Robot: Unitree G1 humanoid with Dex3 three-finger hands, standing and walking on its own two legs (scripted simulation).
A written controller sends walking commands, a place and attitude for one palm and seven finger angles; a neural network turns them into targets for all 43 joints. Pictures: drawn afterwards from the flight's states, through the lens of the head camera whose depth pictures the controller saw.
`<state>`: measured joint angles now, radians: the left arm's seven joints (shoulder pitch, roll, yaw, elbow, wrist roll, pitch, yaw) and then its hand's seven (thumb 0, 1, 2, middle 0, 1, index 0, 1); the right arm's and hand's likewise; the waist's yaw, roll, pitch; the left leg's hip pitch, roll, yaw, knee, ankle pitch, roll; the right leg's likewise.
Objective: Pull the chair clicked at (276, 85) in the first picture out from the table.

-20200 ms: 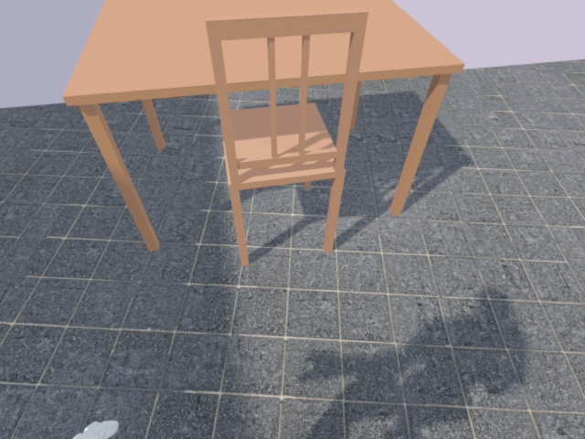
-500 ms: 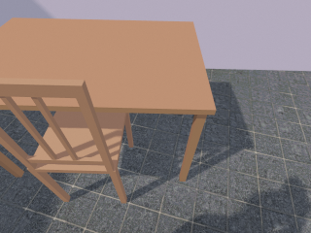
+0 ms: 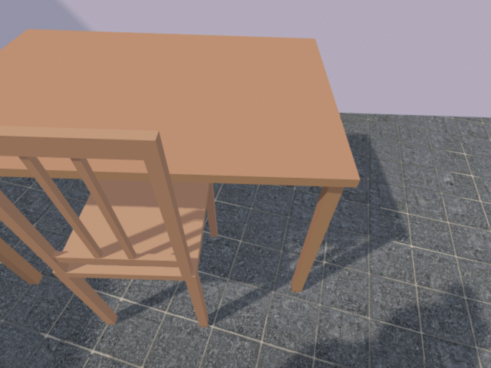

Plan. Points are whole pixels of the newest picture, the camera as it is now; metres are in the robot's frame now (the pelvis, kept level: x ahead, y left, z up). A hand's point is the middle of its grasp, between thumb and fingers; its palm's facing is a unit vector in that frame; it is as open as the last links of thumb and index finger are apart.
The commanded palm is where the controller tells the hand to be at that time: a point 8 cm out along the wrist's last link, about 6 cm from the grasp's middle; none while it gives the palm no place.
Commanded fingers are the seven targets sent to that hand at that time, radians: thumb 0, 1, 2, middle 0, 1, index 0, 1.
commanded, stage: look again from close up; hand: left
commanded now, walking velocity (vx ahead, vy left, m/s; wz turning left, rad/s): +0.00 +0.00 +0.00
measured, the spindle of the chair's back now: (69, 214) +0.40 +0.40 -0.05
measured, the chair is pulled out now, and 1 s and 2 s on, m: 0.00 0.00 0.00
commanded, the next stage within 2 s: raise the hand toward the chair's back in 0.38 s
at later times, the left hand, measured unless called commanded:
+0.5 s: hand out of the picture +0.01 +0.18 -0.18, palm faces +0.01 -0.98 -0.20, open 7.3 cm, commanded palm +0.10 +0.23 -0.07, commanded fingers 0.00 0.85 0.88 -0.20 -0.29 -0.20 -0.29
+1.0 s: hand out of the picture +0.12 +0.17 -0.09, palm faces +0.17 -0.99 -0.03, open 10.0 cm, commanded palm +0.13 +0.22 -0.06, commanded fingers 0.00 0.27 0.63 -0.14 -0.20 -0.14 -0.20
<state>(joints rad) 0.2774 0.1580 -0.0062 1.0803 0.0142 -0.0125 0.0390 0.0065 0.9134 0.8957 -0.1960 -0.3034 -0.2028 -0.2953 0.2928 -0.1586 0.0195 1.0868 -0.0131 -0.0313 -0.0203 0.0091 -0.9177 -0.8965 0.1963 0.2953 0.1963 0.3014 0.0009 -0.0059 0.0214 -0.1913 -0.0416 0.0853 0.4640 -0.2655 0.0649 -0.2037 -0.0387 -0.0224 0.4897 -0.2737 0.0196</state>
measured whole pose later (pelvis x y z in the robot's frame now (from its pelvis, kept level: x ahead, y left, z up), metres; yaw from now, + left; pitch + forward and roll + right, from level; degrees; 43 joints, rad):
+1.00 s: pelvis -0.04 -0.05 -0.11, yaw +3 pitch +14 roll -1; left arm 0.47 0.22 0.20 0.08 -0.28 -0.48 -0.30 0.02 0.50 0.72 -0.16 -0.24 -0.17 -0.23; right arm 0.15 -0.29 -0.05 0.49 0.01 -0.28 -0.01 0.01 -0.91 -0.90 0.19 0.30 0.20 0.30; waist 0.06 -0.04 -0.13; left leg -0.96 0.02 -0.02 1.25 -0.54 -0.01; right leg -0.92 0.01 -0.12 1.24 -0.56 -0.08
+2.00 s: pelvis -0.03 +0.00 -0.09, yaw +3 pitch +14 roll -4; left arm 0.31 0.28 0.20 0.01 -0.28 -0.32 -0.31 -0.01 -0.48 0.30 -0.06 -0.09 -0.07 -0.08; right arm 0.23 -0.22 0.06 0.52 0.01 -0.22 -0.04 0.01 -0.90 -0.90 0.20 0.30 0.20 0.30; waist 0.01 0.02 -0.14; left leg -0.90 -0.01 0.00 1.17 -0.52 0.06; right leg -0.84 -0.01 -0.09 1.09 -0.50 0.00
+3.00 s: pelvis -0.03 -0.03 -0.09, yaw +2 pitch +16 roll -3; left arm 0.24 0.28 0.23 0.11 -0.29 -0.34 -0.33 -0.01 -0.49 0.30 -0.06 -0.08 -0.07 -0.08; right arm 0.23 -0.25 0.03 0.53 0.02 -0.20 -0.04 0.01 -0.90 -0.90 0.20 0.30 0.20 0.30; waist -0.01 0.03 -0.15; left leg -0.94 0.01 -0.02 1.20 -0.53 0.02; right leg -0.90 0.01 -0.11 1.14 -0.53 -0.04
